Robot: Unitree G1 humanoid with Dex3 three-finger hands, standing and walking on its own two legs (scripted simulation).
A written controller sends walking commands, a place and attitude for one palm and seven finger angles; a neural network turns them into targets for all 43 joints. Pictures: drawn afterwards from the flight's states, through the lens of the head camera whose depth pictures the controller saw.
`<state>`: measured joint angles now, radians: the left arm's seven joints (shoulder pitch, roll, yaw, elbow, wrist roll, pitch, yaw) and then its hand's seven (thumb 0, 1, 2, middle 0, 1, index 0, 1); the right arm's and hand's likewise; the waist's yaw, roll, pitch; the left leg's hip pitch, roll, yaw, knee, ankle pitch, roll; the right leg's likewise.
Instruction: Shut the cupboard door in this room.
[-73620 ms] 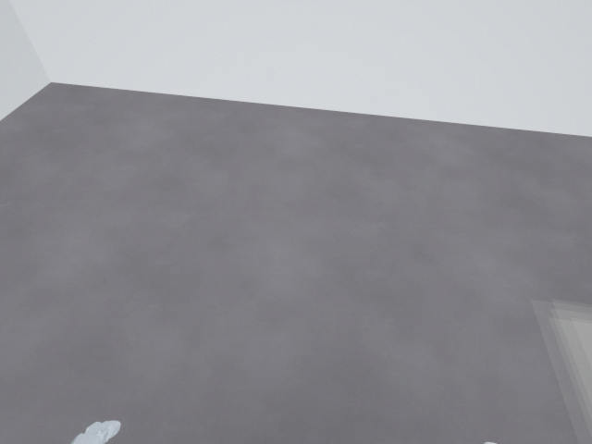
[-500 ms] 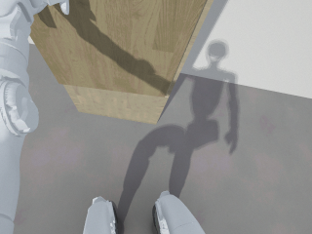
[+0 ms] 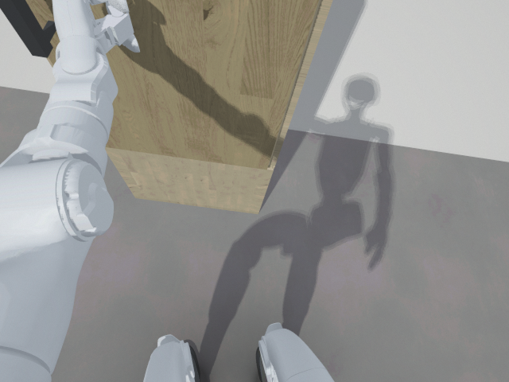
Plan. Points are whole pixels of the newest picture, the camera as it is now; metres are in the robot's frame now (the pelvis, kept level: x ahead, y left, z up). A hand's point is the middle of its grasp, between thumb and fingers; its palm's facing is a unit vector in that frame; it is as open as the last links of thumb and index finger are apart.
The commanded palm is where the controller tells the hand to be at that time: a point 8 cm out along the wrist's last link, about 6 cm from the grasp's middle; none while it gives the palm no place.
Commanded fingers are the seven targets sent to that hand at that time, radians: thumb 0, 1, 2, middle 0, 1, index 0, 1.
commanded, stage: pull the fist back off the door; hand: left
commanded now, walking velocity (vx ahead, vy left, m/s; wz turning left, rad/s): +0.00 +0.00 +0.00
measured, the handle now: out of the picture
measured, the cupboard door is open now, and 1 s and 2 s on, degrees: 0 0 0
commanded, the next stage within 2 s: draw the hand back to the body in 0.46 s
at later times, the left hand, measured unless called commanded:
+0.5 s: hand (126, 64) +0.52 +0.07 +0.14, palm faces +0.05 -1.00 -0.04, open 3.1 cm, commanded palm +0.50 +0.12 +0.14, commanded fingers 0.00 0.90 0.90 -1.30 -1.50 -1.30 -1.50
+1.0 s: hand (51, 127) +0.41 +0.13 +0.18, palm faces +0.08 -1.00 -0.02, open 3.1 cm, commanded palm +0.37 +0.18 +0.18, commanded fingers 0.00 0.90 0.90 -1.25 -1.44 -1.25 -1.44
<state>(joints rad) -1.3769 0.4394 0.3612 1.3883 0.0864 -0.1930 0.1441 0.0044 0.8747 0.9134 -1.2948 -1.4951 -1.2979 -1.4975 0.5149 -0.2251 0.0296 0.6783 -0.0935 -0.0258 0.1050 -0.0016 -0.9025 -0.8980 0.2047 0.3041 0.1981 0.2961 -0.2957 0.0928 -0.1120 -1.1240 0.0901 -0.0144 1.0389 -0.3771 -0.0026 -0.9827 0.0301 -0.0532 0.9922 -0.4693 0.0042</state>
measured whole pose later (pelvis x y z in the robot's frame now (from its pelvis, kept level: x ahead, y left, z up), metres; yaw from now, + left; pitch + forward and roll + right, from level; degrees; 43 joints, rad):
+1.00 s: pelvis +0.02 -0.02 +0.05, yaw +1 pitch +7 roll -1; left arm -0.43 0.20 0.17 0.60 -0.16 -0.25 -0.04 0.01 0.90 0.90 -1.30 -1.50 -1.30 -1.50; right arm 0.37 -0.26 -0.02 0.66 0.04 0.00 0.00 0.01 -0.90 -0.90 0.20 0.30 0.20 0.30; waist -0.05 0.06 -0.10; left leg -0.53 0.07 0.02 0.72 -0.31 -0.03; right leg -0.42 0.02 -0.02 0.72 -0.41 -0.02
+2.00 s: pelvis +0.04 -0.01 +0.08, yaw +3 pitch -3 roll +0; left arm 0.44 0.31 0.34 -0.32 -0.06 -0.08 0.11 0.01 0.89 0.90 -0.24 -0.34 -0.24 -0.34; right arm 0.20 -0.25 0.02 0.64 0.01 -0.08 -0.08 0.01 -0.90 -0.90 0.20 0.30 0.20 0.30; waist 0.08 0.08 -0.01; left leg -0.17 0.02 0.03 0.43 -0.21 -0.01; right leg -0.05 -0.02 -0.04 0.41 -0.31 0.01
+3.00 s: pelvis -0.08 +0.01 +0.06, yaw +10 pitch -2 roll -2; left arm 0.50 0.42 0.42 -0.46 -0.03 -0.21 0.13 0.01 0.88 0.90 -0.21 -0.30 -0.21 -0.30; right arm 0.25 -0.22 0.01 0.57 0.02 -0.04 -0.09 0.01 -0.90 -0.90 0.20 0.30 0.20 0.30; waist -0.03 0.02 0.04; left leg -0.48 0.03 0.02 0.61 -0.21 0.04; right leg -0.32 0.02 0.00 0.60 -0.25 0.02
